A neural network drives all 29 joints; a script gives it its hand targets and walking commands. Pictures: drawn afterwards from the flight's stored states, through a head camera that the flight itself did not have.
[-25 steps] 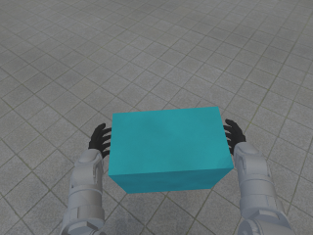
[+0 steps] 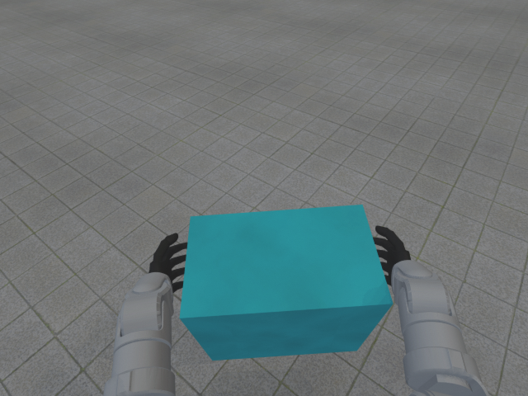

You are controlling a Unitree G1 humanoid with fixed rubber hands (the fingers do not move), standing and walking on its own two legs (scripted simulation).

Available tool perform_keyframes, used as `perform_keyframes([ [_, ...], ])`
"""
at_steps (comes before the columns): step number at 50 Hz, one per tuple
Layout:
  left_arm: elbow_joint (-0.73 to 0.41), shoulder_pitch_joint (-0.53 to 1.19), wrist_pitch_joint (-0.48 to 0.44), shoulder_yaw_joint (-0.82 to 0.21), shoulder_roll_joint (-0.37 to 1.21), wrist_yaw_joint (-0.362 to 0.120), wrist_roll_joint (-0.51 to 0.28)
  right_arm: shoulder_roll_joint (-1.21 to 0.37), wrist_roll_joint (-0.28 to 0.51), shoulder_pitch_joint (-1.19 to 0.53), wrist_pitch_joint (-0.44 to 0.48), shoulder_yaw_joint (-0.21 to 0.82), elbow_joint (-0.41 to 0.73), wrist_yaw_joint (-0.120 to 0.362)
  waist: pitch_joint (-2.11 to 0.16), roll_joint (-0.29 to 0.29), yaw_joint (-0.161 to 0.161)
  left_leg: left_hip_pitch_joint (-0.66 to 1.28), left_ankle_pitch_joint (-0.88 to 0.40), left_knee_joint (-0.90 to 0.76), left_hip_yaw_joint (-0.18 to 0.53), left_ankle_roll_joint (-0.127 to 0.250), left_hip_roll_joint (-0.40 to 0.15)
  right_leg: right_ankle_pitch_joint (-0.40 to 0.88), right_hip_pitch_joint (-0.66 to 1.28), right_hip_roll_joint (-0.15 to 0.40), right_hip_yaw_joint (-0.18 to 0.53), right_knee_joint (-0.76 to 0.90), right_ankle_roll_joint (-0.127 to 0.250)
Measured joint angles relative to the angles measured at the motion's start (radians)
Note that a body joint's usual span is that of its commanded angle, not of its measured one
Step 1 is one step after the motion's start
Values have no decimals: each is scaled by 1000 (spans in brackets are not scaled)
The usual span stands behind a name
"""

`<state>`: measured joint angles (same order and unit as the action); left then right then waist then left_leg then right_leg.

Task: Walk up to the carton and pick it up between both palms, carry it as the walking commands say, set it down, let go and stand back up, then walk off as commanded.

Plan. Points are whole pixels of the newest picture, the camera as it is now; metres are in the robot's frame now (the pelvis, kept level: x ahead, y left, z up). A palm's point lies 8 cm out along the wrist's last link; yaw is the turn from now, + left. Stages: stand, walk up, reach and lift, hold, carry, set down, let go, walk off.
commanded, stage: reach and lift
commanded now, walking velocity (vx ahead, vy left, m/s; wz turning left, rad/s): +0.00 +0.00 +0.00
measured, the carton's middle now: (280, 289) +0.34 +0.00 -0.05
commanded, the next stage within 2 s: hold in 1.50 s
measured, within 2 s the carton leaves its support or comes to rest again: neither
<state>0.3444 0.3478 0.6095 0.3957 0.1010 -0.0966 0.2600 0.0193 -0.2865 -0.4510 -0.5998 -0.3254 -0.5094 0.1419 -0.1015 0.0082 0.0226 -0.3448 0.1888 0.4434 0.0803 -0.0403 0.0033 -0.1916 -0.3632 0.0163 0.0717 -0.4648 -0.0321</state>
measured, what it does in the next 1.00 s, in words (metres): stands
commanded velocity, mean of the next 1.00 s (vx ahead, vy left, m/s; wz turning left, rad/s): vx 0.00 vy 0.00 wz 0.00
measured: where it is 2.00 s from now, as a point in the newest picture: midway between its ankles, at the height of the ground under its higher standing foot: outside the picture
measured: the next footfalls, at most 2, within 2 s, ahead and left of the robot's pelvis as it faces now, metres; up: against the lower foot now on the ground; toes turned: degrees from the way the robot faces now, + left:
none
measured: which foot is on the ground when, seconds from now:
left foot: down 0.00-1.00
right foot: down 0.00-1.00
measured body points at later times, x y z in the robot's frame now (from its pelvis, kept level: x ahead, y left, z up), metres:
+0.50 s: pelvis +0.00 +0.00 +0.01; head -0.05 -0.01 +0.45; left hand +0.30 +0.19 +0.06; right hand +0.32 -0.19 +0.06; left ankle +0.02 +0.14 -0.74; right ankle +0.03 -0.14 -0.74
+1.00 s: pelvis +0.00 +0.00 +0.01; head -0.03 -0.01 +0.46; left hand +0.31 +0.18 +0.05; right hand +0.32 -0.19 +0.05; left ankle +0.02 +0.14 -0.74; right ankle +0.03 -0.14 -0.74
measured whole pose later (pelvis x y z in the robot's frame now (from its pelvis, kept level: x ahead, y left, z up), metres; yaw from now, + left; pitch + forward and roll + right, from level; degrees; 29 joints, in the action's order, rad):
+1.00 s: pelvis +0.00 +0.00 +0.01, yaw +0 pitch -2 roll +0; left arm 0.24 0.30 0.73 0.35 0.11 -0.09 0.28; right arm 0.01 -0.28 -0.39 -0.72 -0.28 -0.39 0.15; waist -0.05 0.01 -0.01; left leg -0.16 0.16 0.36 0.08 -0.04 0.00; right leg -0.17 -0.18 0.02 0.07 -0.38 -0.03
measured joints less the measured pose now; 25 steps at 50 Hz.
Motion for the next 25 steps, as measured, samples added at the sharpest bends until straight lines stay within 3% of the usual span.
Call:
perform_keyframes([
  [12,-68,-32,87,-38,1,16,0,-2,10,28,-79,20,60,3,7,2,-9,132,-17,-66,0,1,0,10,126,4,0,53,0],
  [25,-86,-48,122,-43,4,10,8,-7,3,48,-119,32,91,5,18,1,-18,181,-27,-84,0,2,-1,22,177,4,0,75,0],
])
